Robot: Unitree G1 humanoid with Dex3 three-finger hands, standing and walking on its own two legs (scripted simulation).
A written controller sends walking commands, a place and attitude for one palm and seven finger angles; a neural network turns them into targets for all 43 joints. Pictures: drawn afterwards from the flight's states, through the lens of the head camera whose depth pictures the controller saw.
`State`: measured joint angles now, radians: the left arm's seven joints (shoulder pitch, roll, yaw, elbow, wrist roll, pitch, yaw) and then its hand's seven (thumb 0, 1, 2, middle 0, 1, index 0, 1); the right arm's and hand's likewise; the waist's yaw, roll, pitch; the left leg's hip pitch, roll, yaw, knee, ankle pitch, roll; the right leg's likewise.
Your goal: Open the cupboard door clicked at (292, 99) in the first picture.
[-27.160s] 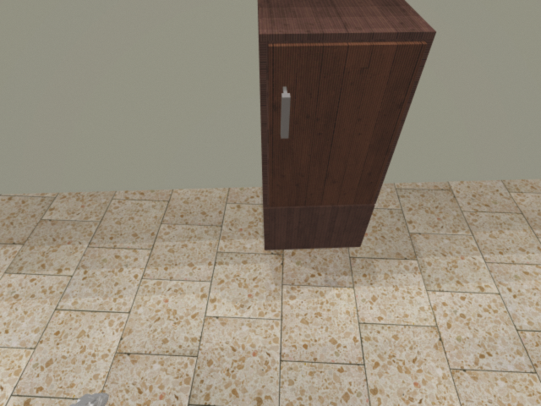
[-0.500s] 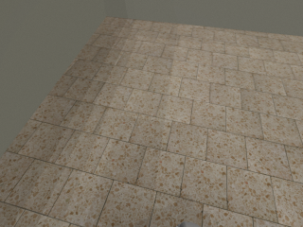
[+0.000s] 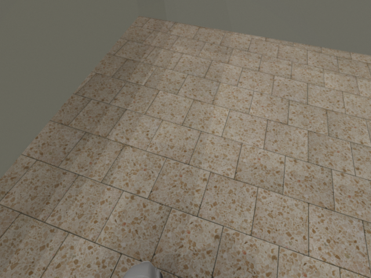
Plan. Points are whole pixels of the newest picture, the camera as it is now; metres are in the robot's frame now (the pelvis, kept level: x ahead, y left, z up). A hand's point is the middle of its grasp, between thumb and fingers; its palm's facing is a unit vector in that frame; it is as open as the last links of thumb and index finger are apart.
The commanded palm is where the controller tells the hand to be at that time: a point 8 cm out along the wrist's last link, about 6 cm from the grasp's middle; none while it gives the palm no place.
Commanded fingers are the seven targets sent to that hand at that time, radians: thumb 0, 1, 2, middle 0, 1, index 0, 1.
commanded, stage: turn to face it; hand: left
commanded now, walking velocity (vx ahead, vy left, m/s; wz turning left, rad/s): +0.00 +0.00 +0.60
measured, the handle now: out of the picture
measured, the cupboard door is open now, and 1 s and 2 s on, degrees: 47 47 47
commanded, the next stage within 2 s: none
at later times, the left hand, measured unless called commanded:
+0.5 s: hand (111, 268) +0.16 +0.18 -0.15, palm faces +0.25 -0.92 -0.30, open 7.4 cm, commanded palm none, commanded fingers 0.00 0.90 0.90 -0.20 -0.30 -0.20 -0.30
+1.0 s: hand out of the picture +0.07 +0.17 -0.16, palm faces +0.57 -0.77 -0.28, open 7.4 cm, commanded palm none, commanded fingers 0.00 0.90 0.90 -0.20 -0.30 -0.20 -0.30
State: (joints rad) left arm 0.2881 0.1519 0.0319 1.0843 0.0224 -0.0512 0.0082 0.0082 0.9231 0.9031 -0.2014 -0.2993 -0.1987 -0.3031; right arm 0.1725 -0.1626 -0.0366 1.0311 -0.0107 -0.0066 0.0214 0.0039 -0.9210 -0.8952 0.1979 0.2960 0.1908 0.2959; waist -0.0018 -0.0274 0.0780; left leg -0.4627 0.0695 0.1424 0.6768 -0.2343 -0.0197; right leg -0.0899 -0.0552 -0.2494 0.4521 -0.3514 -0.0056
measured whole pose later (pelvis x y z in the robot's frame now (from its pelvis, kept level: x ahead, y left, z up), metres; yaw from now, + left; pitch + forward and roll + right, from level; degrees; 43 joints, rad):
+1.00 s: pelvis +0.13 -0.07 -0.01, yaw +35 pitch +1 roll +0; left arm 0.16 0.26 0.06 0.88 0.01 0.05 0.00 0.01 0.91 0.90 -0.20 -0.30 -0.20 -0.30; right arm 0.13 -0.25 -0.05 0.90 -0.02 0.05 0.01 0.00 -0.91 -0.89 0.20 0.30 0.20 0.30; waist 0.00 0.01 0.11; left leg -0.32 0.02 -0.06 0.59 -0.29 -0.03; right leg -0.42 -0.06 -0.04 0.83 -0.44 0.07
